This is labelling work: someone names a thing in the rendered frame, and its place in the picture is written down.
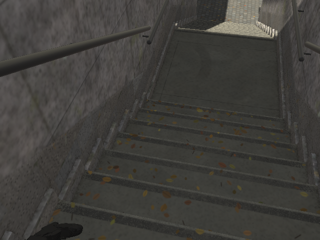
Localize stairs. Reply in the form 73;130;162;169
48;99;320;240
178;19;274;39

